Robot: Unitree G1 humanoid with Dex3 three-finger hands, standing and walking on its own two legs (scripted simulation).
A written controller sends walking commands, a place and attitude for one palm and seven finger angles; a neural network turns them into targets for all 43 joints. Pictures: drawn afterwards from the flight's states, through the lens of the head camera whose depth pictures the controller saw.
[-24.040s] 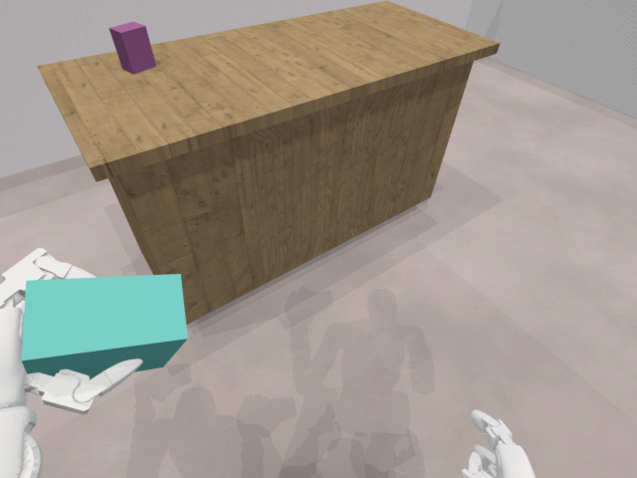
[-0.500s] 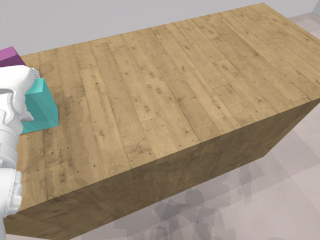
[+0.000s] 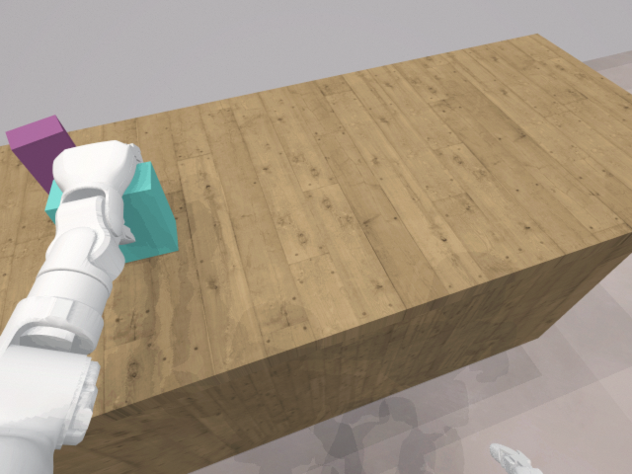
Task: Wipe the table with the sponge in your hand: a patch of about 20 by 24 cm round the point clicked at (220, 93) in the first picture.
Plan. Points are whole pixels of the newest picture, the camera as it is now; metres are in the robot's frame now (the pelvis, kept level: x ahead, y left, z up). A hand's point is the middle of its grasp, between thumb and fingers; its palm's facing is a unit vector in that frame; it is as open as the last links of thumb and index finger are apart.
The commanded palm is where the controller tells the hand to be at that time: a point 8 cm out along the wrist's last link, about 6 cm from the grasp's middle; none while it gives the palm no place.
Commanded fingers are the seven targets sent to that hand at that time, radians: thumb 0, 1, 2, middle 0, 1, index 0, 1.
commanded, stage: wipe back along the middle lane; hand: left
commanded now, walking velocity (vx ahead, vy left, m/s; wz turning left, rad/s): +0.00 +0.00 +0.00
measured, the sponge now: (125, 227) +0.42 +0.30 +0.06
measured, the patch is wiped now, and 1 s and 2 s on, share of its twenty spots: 0.55 0.70 0.75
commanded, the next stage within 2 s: slide across to the third lane in 1.72 s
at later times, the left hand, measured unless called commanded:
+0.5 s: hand (130, 217) +0.40 +0.27 +0.10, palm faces -0.02 -0.01 -1.00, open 10.0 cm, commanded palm +0.36 +0.25 +0.14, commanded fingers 0.00 0.10 1.30 -1.20 -1.60 -1.20 -1.60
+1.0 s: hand (133, 239) +0.36 +0.25 +0.10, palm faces +0.04 -0.02 -1.00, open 10.0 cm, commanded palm +0.32 +0.23 +0.13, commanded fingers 0.00 0.10 1.30 -1.20 -1.60 -1.20 -1.60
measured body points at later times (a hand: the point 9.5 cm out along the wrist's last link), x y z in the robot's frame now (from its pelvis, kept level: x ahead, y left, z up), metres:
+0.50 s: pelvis +0.00 -0.01 +0.00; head +0.02 -0.03 +0.45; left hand +0.39 +0.27 +0.16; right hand +0.13 -0.27 -0.13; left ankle -0.05 +0.07 -0.74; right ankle -0.02 -0.11 -0.74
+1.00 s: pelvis -0.01 -0.01 +0.00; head +0.00 -0.04 +0.45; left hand +0.36 +0.25 +0.16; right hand +0.17 -0.25 -0.11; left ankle -0.05 +0.07 -0.74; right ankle -0.02 -0.11 -0.74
